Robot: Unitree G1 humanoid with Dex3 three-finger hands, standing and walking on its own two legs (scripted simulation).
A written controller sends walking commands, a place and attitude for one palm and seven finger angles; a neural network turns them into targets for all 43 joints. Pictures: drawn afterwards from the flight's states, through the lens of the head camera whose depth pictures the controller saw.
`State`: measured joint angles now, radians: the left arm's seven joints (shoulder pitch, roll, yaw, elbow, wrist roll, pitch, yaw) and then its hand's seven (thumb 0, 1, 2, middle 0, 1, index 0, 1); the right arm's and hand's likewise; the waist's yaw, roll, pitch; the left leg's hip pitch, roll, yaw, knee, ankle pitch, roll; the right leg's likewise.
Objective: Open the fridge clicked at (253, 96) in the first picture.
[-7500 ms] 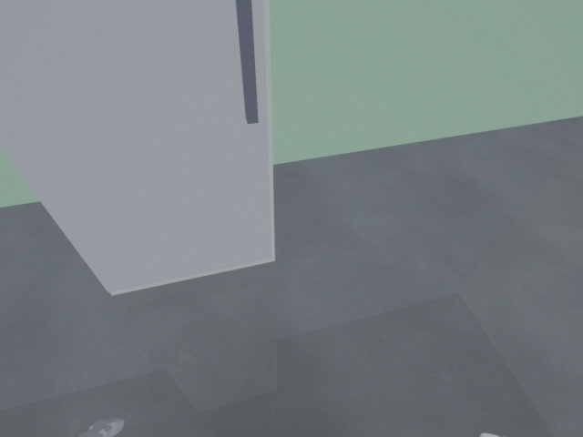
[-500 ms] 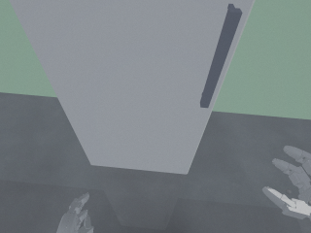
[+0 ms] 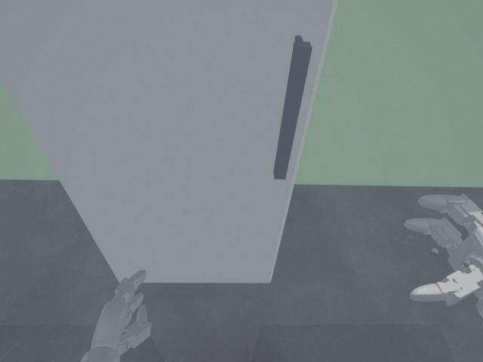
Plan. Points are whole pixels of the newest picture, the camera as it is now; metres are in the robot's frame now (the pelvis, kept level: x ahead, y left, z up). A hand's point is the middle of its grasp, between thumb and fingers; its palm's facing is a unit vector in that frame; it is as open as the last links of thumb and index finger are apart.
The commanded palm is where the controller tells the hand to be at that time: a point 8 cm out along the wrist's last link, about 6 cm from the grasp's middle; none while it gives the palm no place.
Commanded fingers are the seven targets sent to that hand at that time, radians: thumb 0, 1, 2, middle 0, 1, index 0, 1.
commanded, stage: raise the hand to about handle height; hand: right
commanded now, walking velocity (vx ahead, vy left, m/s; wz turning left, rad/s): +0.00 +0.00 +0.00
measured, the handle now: (287, 116) +0.54 -0.08 +0.15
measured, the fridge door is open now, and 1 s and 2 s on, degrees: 0 0 0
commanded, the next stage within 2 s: move the hooked fingers beside the handle in 0.76 s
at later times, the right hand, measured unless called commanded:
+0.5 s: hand (428, 217) +0.28 -0.25 +0.17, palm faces +0.01 +1.00 -0.04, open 14.0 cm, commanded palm +0.25 -0.29 +0.18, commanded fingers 0.00 0.50 -0.30 0.30 1.20 0.30 1.20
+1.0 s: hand (427, 213) +0.29 -0.25 +0.17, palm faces +0.04 +1.00 -0.02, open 14.0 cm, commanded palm +0.26 -0.28 +0.18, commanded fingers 0.00 0.50 -0.30 0.30 1.20 0.30 1.20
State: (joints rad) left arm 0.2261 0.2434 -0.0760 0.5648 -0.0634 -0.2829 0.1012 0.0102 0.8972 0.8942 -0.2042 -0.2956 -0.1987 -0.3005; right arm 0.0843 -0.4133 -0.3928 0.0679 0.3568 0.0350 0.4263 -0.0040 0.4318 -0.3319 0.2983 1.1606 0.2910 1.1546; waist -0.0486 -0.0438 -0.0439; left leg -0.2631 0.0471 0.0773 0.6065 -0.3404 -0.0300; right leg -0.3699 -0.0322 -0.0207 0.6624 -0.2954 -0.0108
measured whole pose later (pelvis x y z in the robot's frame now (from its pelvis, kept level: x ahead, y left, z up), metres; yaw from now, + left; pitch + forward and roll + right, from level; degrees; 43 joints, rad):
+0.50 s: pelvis +0.00 +0.02 +0.01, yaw +1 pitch -1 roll +1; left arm 0.26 0.28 -0.06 0.60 -0.08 -0.24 0.10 0.01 0.90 0.89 -0.20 -0.30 -0.20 -0.30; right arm -0.05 -0.45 -0.47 0.15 0.37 0.09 0.48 -0.01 0.50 -0.30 0.30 1.20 0.30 1.20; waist -0.03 -0.05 -0.02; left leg -0.19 0.02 0.07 0.53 -0.31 0.00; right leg -0.27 -0.05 -0.03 0.55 -0.25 0.02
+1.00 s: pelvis +0.00 +0.02 +0.01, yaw +0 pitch -2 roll +1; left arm 0.24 0.26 -0.07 0.60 -0.08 -0.22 0.12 0.01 0.90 0.89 -0.20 -0.30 -0.20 -0.30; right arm -0.13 -0.43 -0.43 0.21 0.35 0.11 0.45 -0.01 0.50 -0.30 0.30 1.20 0.30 1.20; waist -0.05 -0.05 -0.02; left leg -0.18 0.03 0.08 0.53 -0.31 0.00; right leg -0.27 -0.05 -0.02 0.55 -0.24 0.02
